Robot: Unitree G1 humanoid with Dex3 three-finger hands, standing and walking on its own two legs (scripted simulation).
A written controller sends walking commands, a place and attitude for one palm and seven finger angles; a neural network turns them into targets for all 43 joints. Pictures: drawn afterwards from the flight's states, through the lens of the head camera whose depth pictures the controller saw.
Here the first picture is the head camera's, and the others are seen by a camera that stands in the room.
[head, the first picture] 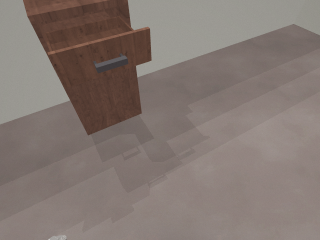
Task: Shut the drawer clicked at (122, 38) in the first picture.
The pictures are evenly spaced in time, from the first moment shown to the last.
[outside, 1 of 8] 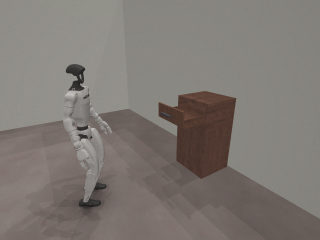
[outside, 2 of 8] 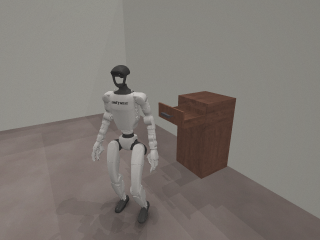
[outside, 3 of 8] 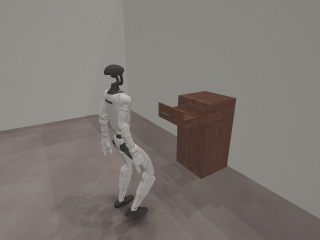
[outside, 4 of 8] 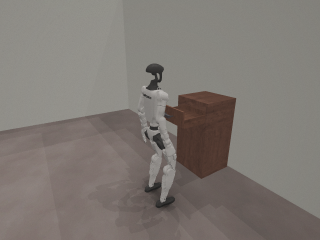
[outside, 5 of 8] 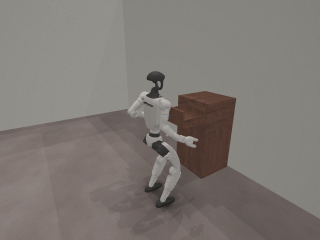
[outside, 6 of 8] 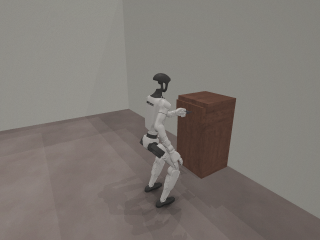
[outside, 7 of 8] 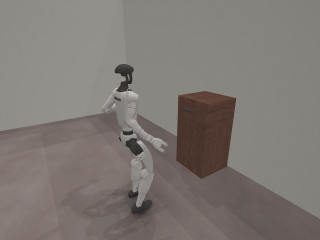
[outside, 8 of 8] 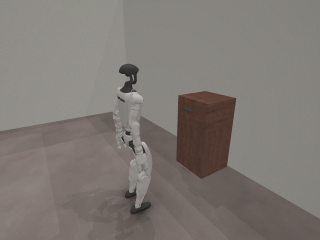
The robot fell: no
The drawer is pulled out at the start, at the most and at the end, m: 0.30 0.30 0.00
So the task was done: yes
